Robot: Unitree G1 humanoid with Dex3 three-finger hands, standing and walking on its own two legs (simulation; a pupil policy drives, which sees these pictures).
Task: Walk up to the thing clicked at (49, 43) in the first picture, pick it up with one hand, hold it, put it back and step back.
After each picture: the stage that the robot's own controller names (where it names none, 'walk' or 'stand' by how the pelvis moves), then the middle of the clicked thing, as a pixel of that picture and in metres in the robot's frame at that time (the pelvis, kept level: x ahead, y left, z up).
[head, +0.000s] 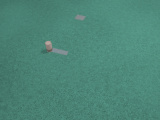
stand; (48, 46) +1.30 +0.38 -0.72
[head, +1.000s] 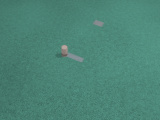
walk; (64, 51) +1.21 +0.14 -0.70
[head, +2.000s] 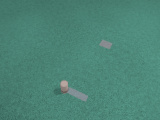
walk; (64, 87) +0.74 +0.13 -0.71
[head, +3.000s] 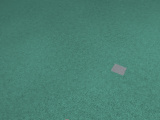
walk; out of the picture +0.44 +0.19 -0.70
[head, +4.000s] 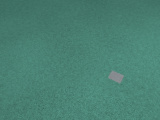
stand; out of the picture +0.34 +0.14 -0.72
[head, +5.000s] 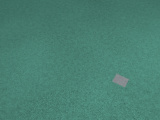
stand; out of the picture +0.31 +0.11 -0.72
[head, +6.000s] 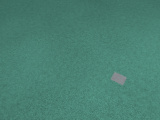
stand; out of the picture +0.35 +0.13 -0.73
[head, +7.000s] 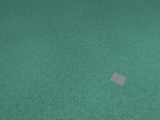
stand; out of the picture +0.33 +0.14 -0.73
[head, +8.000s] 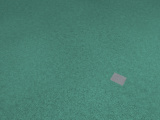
stand; out of the picture +0.33 +0.13 -0.73
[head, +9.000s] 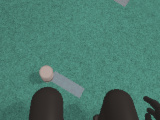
go down; (46, 74) +0.41 +0.16 -0.40
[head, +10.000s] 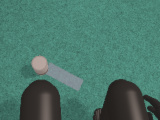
go down; (40, 66) +0.42 +0.18 -0.31
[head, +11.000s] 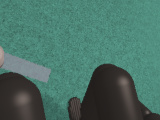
close in; out of the picture +0.41 +0.22 -0.23
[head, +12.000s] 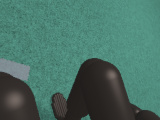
close; out of the picture +0.41 +0.23 -0.22
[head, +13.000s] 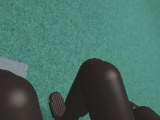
lift; out of the picture +0.40 +0.23 -0.23
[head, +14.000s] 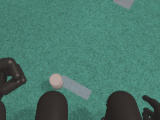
lift; (56, 81) +0.40 +0.15 -0.41
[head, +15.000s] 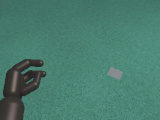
close; out of the picture +0.33 +0.12 -0.68
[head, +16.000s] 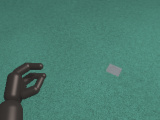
close; out of the picture +0.33 +0.13 -0.68
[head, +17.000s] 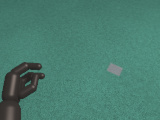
stand; out of the picture +0.33 +0.13 -0.68
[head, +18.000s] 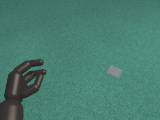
stand; out of the picture +0.34 +0.13 -0.68
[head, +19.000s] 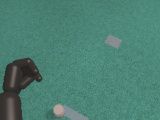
crouch; (59, 111) +0.36 +0.13 -0.59
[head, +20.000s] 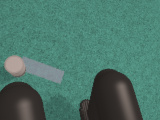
lower; (16, 67) +0.41 +0.18 -0.27
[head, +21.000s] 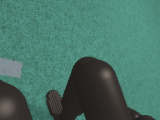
lower; out of the picture +0.40 +0.22 -0.23
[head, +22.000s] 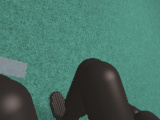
lower; out of the picture +0.39 +0.22 -0.22
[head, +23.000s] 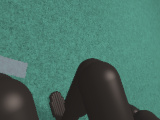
lower; out of the picture +0.39 +0.22 -0.23
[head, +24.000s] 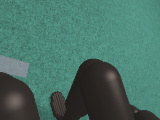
lower; out of the picture +0.39 +0.22 -0.23
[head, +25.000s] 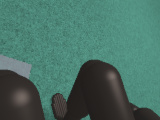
open; out of the picture +0.40 +0.21 -0.22
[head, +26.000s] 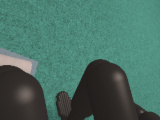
stand; (12, 66) +0.37 +0.12 -0.25
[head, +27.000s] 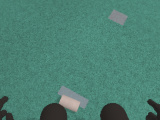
walk; (69, 103) +0.33 +0.06 -0.52
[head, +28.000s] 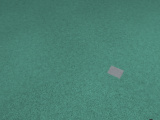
stand; out of the picture +0.26 +0.05 -0.69
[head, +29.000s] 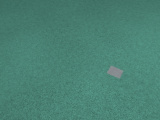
stand; out of the picture +0.26 +0.06 -0.69
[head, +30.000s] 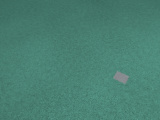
stand; out of the picture +0.26 +0.05 -0.75
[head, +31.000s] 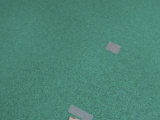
walk; out of the picture +0.32 +0.02 -0.73
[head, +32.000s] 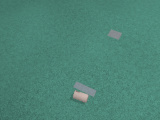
walk; (80, 96) +0.57 +0.04 -0.73
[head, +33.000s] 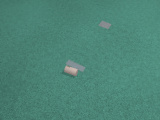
stand; (71, 70) +0.88 +0.11 -0.72
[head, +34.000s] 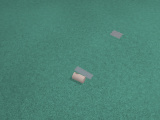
stand; (78, 77) +0.87 +0.04 -0.74
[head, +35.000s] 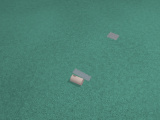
stand; (77, 79) +0.88 +0.06 -0.75
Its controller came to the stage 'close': yes
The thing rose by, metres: 0.01
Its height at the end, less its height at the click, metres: -0.02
